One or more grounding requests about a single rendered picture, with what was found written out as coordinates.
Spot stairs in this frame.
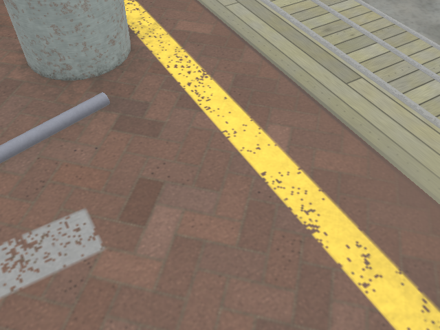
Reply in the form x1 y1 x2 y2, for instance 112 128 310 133
270 0 440 119

